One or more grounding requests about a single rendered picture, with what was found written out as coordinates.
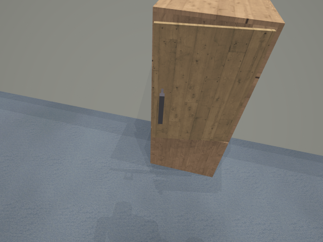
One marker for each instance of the handle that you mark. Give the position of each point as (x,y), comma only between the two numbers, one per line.
(161,107)

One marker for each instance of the cupboard door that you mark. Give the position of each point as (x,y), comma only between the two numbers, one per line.
(206,72)

